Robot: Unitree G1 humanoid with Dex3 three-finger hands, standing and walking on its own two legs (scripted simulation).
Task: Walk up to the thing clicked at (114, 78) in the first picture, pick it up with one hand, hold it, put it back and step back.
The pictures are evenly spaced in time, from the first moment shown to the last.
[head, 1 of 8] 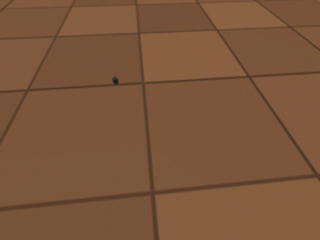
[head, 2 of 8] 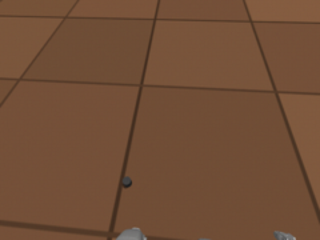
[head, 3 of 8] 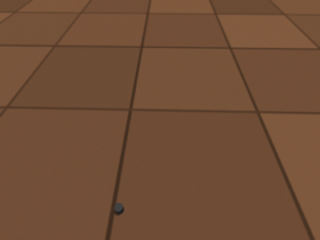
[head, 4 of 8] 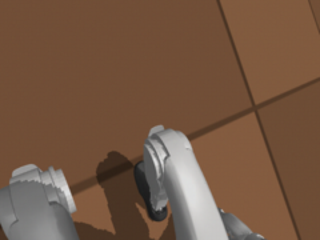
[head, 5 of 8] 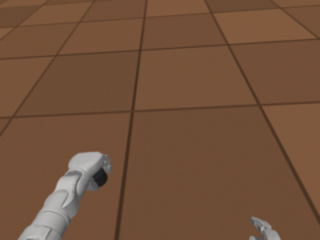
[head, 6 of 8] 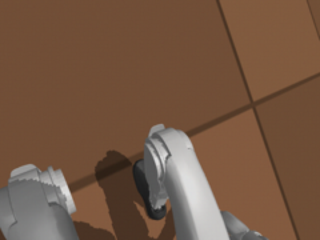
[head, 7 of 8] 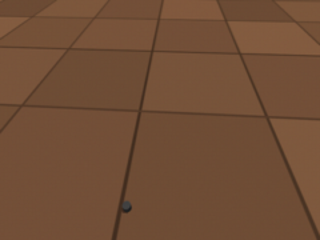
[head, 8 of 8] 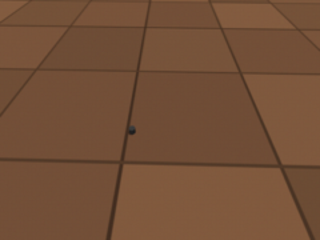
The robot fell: no
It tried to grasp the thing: yes
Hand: left
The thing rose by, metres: 0.69
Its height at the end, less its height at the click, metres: +0.00
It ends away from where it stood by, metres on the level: 0.00
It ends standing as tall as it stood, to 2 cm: yes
